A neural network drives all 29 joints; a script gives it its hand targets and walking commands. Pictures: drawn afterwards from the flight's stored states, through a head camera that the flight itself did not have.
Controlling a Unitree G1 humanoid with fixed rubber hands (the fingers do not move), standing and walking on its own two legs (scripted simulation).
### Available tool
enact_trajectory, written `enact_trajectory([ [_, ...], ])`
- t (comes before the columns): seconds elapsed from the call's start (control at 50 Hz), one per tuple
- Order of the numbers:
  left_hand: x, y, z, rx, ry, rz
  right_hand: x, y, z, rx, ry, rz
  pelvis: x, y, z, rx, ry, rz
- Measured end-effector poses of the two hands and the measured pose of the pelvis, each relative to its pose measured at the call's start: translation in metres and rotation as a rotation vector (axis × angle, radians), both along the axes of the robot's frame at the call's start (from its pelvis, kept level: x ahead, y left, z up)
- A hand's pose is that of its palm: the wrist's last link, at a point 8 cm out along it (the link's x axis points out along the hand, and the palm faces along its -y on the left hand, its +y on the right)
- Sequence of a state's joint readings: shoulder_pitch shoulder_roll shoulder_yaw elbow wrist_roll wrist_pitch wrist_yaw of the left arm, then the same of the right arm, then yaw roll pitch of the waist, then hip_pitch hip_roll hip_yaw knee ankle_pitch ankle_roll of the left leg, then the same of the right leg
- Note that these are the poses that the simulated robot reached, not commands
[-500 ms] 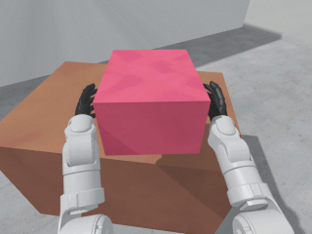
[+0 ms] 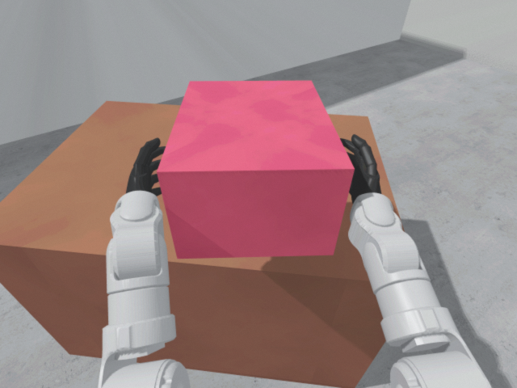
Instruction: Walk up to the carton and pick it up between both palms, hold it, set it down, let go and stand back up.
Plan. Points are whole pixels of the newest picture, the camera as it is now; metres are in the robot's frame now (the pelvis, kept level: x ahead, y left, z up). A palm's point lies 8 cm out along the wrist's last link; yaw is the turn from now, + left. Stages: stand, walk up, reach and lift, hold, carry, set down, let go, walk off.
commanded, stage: hold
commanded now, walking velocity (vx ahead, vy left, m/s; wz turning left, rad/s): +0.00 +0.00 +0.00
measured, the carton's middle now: (253, 158) +0.45 -0.01 +0.17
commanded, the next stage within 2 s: none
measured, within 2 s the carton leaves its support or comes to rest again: neither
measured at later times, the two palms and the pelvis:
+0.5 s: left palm (143, 193) +0.36 +0.15 +0.18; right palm (364, 189) +0.35 -0.17 +0.17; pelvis +0.00 +0.00 +0.00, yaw +0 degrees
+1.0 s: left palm (140, 194) +0.36 +0.16 +0.18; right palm (361, 189) +0.35 -0.16 +0.17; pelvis +0.00 +0.00 +0.00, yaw +1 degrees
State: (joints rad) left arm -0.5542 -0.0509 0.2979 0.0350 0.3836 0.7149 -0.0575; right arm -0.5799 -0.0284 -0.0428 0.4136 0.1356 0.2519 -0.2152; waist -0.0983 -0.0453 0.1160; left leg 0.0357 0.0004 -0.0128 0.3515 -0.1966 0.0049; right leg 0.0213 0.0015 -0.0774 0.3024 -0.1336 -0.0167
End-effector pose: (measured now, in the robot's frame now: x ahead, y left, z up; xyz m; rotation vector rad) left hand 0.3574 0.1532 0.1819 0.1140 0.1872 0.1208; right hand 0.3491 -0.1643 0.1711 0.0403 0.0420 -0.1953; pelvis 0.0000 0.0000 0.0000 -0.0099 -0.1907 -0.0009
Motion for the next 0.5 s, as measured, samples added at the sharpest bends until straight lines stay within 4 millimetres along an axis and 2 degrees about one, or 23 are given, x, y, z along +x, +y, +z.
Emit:
enact_trajectory([
  [0.26,-0.0018,0.0055,-0.0001,-0.014,0.002,0.013,0.0015,0.0055,0.0044,-0.008,0.001,0.009,-0.0012,-0.0032,0.0002,0.001,-0.002,0.010],
  [0.5,-0.0003,-0.0011,0.0002,0.002,0.003,0.001,-0.0004,-0.0010,0.0006,0.007,-0.001,-0.001,-0.0024,-0.0026,0.0002,0.001,0.003,0.006],
])
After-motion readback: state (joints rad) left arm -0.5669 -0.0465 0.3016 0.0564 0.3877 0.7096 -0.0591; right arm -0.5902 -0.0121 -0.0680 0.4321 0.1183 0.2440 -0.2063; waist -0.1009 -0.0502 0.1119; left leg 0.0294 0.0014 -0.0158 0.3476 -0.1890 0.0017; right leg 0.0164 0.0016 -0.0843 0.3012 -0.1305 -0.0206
